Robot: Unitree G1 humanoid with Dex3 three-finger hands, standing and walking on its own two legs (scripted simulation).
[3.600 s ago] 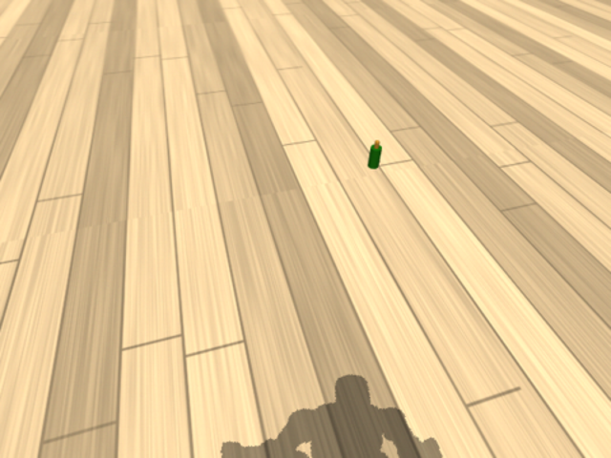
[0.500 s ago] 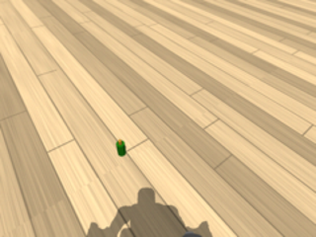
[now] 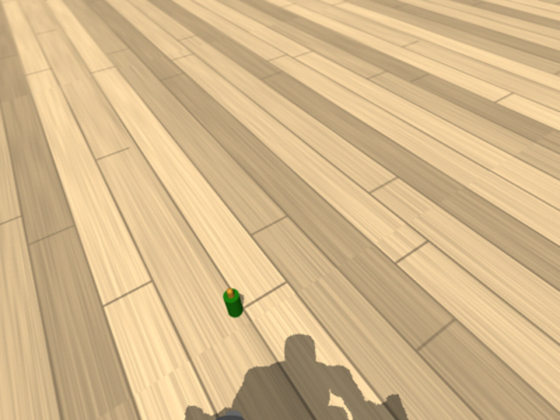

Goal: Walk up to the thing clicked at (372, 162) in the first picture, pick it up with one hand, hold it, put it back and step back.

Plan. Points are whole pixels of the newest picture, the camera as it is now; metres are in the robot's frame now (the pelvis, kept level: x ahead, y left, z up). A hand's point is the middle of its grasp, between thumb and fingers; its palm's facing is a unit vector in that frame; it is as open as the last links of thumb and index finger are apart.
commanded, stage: walk up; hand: left
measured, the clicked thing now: (232, 300) +0.69 +0.24 -0.69
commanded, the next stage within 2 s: none
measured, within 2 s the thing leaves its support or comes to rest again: neither
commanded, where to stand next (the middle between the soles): +0.37 +0.04 m, yaw -1 degrees
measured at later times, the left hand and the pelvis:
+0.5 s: hand (110, 387) +0.23 +0.32 -0.14, palm faces -0.06 -0.93 -0.35, open 7.4 cm; pelvis +0.17 +0.05 +0.00, yaw +0 degrees
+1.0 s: hand (135, 334) +0.33 +0.31 -0.15, palm faces -0.01 -0.91 -0.40, open 7.4 cm; pelvis +0.26 +0.03 -0.02, yaw +0 degrees
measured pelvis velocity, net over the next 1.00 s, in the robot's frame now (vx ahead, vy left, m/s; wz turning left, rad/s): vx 0.26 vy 0.03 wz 0.01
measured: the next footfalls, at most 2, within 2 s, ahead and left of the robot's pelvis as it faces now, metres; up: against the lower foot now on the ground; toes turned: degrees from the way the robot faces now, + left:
left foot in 0.12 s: +0.19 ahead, +0.16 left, +0.00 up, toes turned +6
right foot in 0.60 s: +0.35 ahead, -0.09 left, +0.00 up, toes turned -2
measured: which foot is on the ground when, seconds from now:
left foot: up 0.00-0.10, down 0.12-0.62, up 0.64-0.98, down 1.00-1.00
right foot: down 0.00-0.16, up 0.18-0.58, down 0.60-1.00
